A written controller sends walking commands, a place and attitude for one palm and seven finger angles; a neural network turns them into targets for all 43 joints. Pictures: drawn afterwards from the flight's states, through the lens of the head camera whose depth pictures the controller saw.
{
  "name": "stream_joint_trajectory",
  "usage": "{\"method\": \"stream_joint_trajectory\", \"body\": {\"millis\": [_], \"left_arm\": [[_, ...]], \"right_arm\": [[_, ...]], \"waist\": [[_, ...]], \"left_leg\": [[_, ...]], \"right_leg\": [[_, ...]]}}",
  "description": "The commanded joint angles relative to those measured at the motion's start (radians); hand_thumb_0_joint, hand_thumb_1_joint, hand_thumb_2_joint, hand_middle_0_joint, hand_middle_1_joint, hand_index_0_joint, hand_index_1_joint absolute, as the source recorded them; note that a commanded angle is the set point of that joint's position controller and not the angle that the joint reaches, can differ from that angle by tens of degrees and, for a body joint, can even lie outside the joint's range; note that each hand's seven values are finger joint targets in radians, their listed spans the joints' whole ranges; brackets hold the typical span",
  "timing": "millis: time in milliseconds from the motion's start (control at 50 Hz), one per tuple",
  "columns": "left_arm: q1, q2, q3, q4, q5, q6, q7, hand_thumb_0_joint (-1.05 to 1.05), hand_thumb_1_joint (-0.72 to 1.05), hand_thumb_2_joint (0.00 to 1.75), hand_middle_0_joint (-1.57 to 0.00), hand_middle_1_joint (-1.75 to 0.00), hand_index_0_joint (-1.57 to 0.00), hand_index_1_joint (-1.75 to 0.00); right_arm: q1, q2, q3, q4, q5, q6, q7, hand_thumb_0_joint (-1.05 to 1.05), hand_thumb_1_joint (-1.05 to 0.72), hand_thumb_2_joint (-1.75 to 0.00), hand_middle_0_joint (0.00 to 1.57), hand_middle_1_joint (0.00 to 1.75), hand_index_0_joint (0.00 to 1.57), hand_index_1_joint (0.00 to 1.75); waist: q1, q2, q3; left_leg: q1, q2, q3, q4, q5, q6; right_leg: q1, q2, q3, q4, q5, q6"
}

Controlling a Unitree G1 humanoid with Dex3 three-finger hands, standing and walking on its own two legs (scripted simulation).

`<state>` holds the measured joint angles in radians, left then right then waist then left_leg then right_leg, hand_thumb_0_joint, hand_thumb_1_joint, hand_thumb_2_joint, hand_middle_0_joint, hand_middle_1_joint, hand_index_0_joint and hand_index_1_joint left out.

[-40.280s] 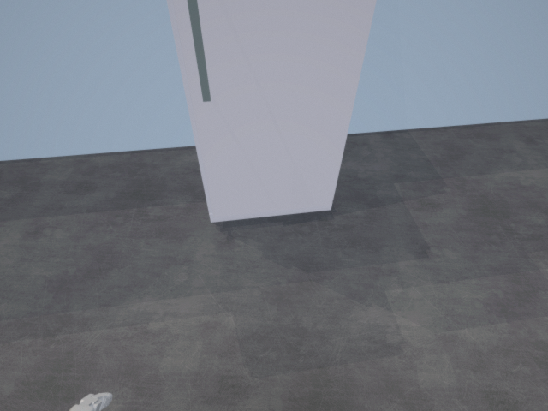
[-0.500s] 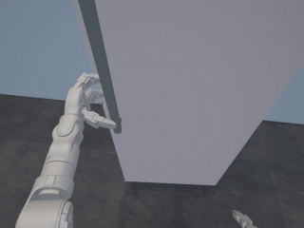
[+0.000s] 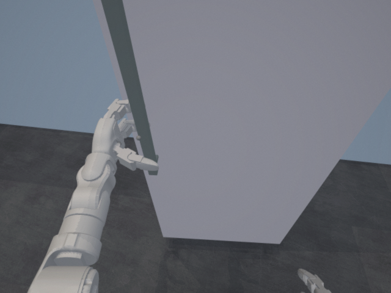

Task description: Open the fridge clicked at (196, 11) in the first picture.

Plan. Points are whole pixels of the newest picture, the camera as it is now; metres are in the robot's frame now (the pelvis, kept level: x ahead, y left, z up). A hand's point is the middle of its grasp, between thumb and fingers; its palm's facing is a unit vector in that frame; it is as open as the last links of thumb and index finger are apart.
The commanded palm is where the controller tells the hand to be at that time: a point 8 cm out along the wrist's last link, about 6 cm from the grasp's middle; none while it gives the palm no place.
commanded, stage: slide the fingers in behind the handle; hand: left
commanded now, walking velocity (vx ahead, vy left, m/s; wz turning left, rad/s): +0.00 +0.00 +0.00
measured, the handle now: (140, 103) +0.46 +0.14 +0.17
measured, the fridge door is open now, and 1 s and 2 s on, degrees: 5 5 6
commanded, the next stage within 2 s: grip the handle and tug to test in 0.72 s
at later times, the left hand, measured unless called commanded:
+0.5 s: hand (147, 134) +0.40 +0.12 +0.13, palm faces -0.04 -1.00 -0.01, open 14.0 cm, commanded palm +0.37 +0.17 +0.13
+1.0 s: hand (146, 137) +0.39 +0.12 +0.13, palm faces -0.04 -1.00 +0.00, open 13.4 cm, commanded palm +0.37 +0.18 +0.13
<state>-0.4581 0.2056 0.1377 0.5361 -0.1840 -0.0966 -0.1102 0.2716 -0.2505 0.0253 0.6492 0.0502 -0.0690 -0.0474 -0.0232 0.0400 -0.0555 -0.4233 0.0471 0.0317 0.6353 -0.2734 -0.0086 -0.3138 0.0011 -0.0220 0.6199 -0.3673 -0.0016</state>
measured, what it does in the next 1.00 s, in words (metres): stands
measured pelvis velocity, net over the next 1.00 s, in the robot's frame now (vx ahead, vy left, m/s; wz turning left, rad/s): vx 0.00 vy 0.00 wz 0.00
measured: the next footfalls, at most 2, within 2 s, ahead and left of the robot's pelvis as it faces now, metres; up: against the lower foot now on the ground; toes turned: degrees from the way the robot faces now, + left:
none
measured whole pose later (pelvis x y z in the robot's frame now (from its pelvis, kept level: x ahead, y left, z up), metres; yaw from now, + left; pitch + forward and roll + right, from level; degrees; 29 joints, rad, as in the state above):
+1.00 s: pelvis +0.00 +0.00 +0.00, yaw +0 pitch +3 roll +0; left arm -0.46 0.18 0.11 0.54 -0.17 -0.09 -0.08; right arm 0.26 -0.25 0.03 0.65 0.05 -0.05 -0.05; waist -0.03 0.04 -0.05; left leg -0.40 0.05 0.03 0.61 -0.27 -0.01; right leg -0.29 0.00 -0.02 0.60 -0.36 0.00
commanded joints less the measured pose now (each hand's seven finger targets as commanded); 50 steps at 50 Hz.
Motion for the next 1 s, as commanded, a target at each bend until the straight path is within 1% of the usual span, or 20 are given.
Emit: {"method": "stream_joint_trajectory", "body": {"millis": [0, 60, 100, 120, 180, 200, 260, 300, 380, 400, 460, 520, 620, 740, 800, 840, 880, 900, 940, 980], "left_arm": [[-0.385, 0.129, 0.020, -0.249, -0.007, -0.069, -0.002, 0.00, -0.50, 0.30, -0.30, -1.20, -0.30, -1.20], [-0.424, 0.094, -0.016, -0.249, -0.001, -0.065, -0.001, 0.00, -0.50, 0.30, -0.30, -1.20, -0.30, -1.20], [-0.424, 0.118, 0.002, -0.225, 0.000, -0.064, 0.004, 0.00, -0.50, 0.30, -0.30, -1.20, -0.30, -1.20], [-0.434, 0.108, -0.009, -0.213, 0.000, -0.060, 0.002, 0.00, -0.50, 0.30, -0.30, -1.20, -0.30, -1.20], [-0.478, 0.087, -0.022, -0.208, 0.000, -0.058, 0.005, 0.00, -0.50, 0.30, -0.30, -1.20, -0.30, -1.20], [-0.473, 0.113, 0.004, -0.184, 0.002, -0.058, 0.015, 0.00, -0.50, 0.30, -0.30, -1.20, -0.30, -1.20], [-0.501, 0.126, 0.027, -0.193, 0.004, -0.065, 0.035, 0.00, -0.50, 0.30, -0.30, -1.20, -0.30, -1.20], [-0.450, 0.182, 0.081, -0.174, 0.007, -0.078, 0.047, 0.00, -0.50, 0.30, -0.30, -1.20, -0.30, -1.20], [-0.440, 0.113, 0.016, -0.202, 0.018, -0.095, 0.031, 0.00, -0.50, 0.30, -0.30, -1.20, -0.30, -1.20], [-0.421, 0.133, 0.033, -0.185, 0.018, -0.094, 0.031, 0.00, -0.50, 0.30, -0.30, -1.20, -0.30, -1.20], [-0.401, 0.099, 0.008, -0.185, 0.004, -0.077, 0.014, 0.00, -0.50, 0.30, -0.30, -1.20, -0.30, -1.20], [-0.413, 0.141, 0.042, -0.200, -0.001, -0.064, 0.017, 0.00, -0.50, 0.30, -0.30, -1.20, -0.30, -1.20], [-0.398, 0.151, 0.054, -0.259, 0.005, -0.074, 0.028, 0.00, -0.50, 0.30, -0.30, -1.20, -0.30, -1.20], [-0.401, 0.124, 0.021, -0.236, 0.004, -0.071, 0.016, 0.00, -0.50, 0.30, -0.30, -1.20, -0.30, -1.20], [-0.418, 0.129, 0.021, -0.245, 0.005, -0.069, 0.017, 0.00, -0.50, 0.30, -0.30, -1.20, -0.30, -1.20], [-0.404, 0.115, 0.018, -0.268, 0.000, -0.071, 0.015, 0.00, -0.41, 0.34, -0.31, -1.21, -0.31, -1.21], [-0.387, 0.088, -0.004, -0.256, -0.004, -0.065, 0.015, 0.00, -0.31, 0.38, -0.32, -1.23, -0.32, -1.23], [-0.385, 0.107, 0.010, -0.230, -0.001, -0.064, 0.021, 0.00, -0.27, 0.40, -0.32, -1.23, -0.32, -1.23], [-0.420, 0.098, 0.000, -0.236, -0.001, -0.065, 0.021, 0.00, -0.17, 0.44, -0.33, -1.25, -0.33, -1.25], [-0.405, 0.133, 0.037, -0.219, -0.002, -0.066, 0.024, 0.00, -0.08, 0.48, -0.35, -1.26, -0.35, -1.26]], "right_arm": [[-0.046, -0.119, -0.050, -0.136, -0.004, -0.047, -0.003, 0.00, -0.90, -0.90, 0.20, 0.30, 0.20, 0.30], [-0.047, -0.115, -0.049, -0.132, -0.001, -0.048, -0.002, 0.00, -0.90, -0.90, 0.20, 0.30, 0.20, 0.30], [-0.041, -0.121, -0.051, -0.127, -0.004, -0.043, -0.006, 0.00, -0.90, -0.90, 0.20, 0.30, 0.20, 0.30], [-0.053, -0.118, -0.047, -0.127, 0.000, -0.041, -0.006, 0.00, -0.90, -0.90, 0.20, 0.30, 0.20, 0.30], [-0.050, -0.114, -0.045, -0.122, -0.001, -0.042, -0.008, 0.00, -0.90, -0.90, 0.20, 0.30, 0.20, 0.30], [-0.043, -0.118, -0.047, -0.119, -0.004, -0.038, -0.010, 0.00, -0.90, -0.90, 0.20, 0.30, 0.20, 0.30], [-0.043, -0.111, -0.045, -0.116, -0.007, -0.038, -0.008, 0.00, -0.90, -0.90, 0.20, 0.30, 0.20, 0.30], [-0.031, -0.118, -0.047, -0.117, -0.013, -0.034, -0.008, 0.00, -0.90, -0.90, 0.20, 0.30, 0.20, 0.30], [-0.033, -0.108, -0.049, -0.125, -0.010, -0.039, 0.002, 0.00, -0.90, -0.90, 0.20, 0.30, 0.20, 0.30], [-0.026, -0.114, -0.052, -0.125, -0.011, -0.035, 0.001, 0.00, -0.90, -0.90, 0.20, 0.30, 0.20, 0.30], [-0.036, -0.113, -0.052, -0.130, -0.004, -0.034, 0.004, 0.00, -0.90, -0.90, 0.20, 0.30, 0.20, 0.30], [-0.036, -0.119, -0.052, -0.131, -0.004, -0.027, -0.001, 0.00, -0.90, -0.90, 0.20, 0.30, 0.20, 0.30], [-0.044, -0.110, -0.051, -0.138, -0.007, -0.024, -0.001, 0.00, -0.90, -0.90, 0.20, 0.30, 0.20, 0.30], [-0.052, -0.111, -0.049, -0.131, -0.004, -0.023, -0.004, 0.00, -0.90, -0.90, 0.20, 0.30, 0.20, 0.30], [-0.052, -0.114, -0.050, -0.136, -0.006, -0.021, -0.008, 0.00, -0.90, -0.90, 0.20, 0.30, 0.20, 0.30], [-0.057, -0.108, -0.051, -0.137, -0.006, -0.027, -0.006, 0.00, -0.90, -0.90, 0.20, 0.30, 0.20, 0.30], [-0.059, -0.107, -0.046, -0.137, -0.005, -0.027, -0.002, 0.00, -0.90, -0.90, 0.20, 0.30, 0.20, 0.30], [-0.052, -0.112, -0.049, -0.134, -0.007, -0.023, -0.004, 0.00, -0.90, -0.90, 0.20, 0.30, 0.20, 0.30], [-0.059, -0.109, -0.047, -0.132, -0.005, -0.025, -0.005, 0.00, -0.90, -0.90, 0.20, 0.30, 0.20, 0.30], [-0.057, -0.114, -0.047, -0.132, -0.006, -0.023, -0.005, 0.00, -0.90, -0.90, 0.20, 0.30, 0.20, 0.30]], "waist": [[-0.002, -0.051, -0.276], [-0.020, -0.061, -0.252], [-0.018, -0.084, -0.250], [-0.020, -0.064, -0.225], [-0.022, -0.040, -0.243], [-0.022, -0.070, -0.241], [-0.012, -0.040, -0.287], [0.006, -0.095, -0.310], [0.000, -0.040, -0.322], [0.000, -0.063, -0.317], [-0.005, -0.063, -0.277], [-0.003, -0.081, -0.266], [0.005, -0.058, -0.288], [-0.010, -0.057, -0.239], [-0.008, -0.062, -0.261], [0.001, -0.031, -0.300], [-0.001, -0.041, -0.277], [-0.006, -0.079, -0.266], [-0.014, -0.071, -0.248], [-0.001, -0.087, -0.250]], "left_leg": [[0.254, -0.042, -0.015, -0.049, 0.215, 0.046], [0.259, -0.040, -0.017, -0.050, 0.203, 0.046], [0.248, -0.041, -0.018, -0.051, 0.188, 0.049], [0.239, -0.042, -0.016, -0.056, 0.170, 0.047], [0.248, -0.045, -0.020, -0.056, 0.157, 0.044], [0.242, -0.043, -0.023, -0.055, 0.160, 0.046], [0.257, -0.045, -0.021, -0.054, 0.173, 0.042], [0.239, -0.044, -0.019, -0.054, 0.198, 0.046], [0.260, -0.044, -0.008, -0.045, 0.245, 0.043], [0.254, -0.042, -0.009, -0.043, 0.253, 0.046], [0.243, -0.042, -0.001, -0.048, 0.231, 0.046], [0.230, -0.044, -0.001, -0.052, 0.226, 0.050], [0.246, -0.045, 0.002, -0.054, 0.253, 0.050], [0.239, -0.046, 0.001, -0.059, 0.201, 0.049], [0.253, -0.044, -0.007, -0.063, 0.203, 0.049], [0.277, -0.044, -0.004, -0.058, 0.234, 0.046], [0.270, -0.043, -0.007, -0.062, 0.223, 0.043], [0.257, -0.043, -0.009, -0.061, 0.216, 0.047], [0.255, -0.043, -0.008, -0.064, 0.203, 0.047], [0.237, -0.044, -0.008, -0.068, 0.180, 0.047]], "right_leg": [[-0.024, 0.033, -0.022, -0.088, 0.362, -0.006], [-0.051, 0.035, -0.023, -0.091, 0.353, -0.004], [-0.040, 0.033, -0.021, -0.100, 0.337, -0.003], [-0.056, 0.032, -0.017, -0.103, 0.321, -0.003], [-0.067, 0.032, -0.019, -0.101, 0.298, -0.006], [-0.056, 0.032, -0.022, -0.103, 0.297, -0.005], [-0.051, 0.032, -0.018, -0.094, 0.309, -0.007], [-0.004, 0.030, -0.016, -0.090, 0.340, -0.005], [-0.008, 0.032, -0.016, -0.073, 0.406, -0.007], [0.003, 0.032, -0.019, -0.076, 0.412, -0.007], [-0.016, 0.034, -0.017, -0.087, 0.406, -0.003], [-0.004, 0.032, -0.012, -0.095, 0.410, -0.002], [0.018, 0.030, -0.009, -0.090, 0.436, -0.004], [-0.015, 0.031, -0.009, -0.106, 0.380, -0.002], [-0.004, 0.030, -0.014, -0.105, 0.364, -0.005], [0.001, 0.030, -0.013, -0.097, 0.397, -0.007], [-0.010, 0.033, -0.020, -0.098, 0.379, -0.007], [-0.001, 0.031, -0.020, -0.103, 0.375, -0.005], [-0.020, 0.032, -0.017, -0.107, 0.365, -0.004], [-0.015, 0.032, -0.013, -0.110, 0.342, -0.004]]}}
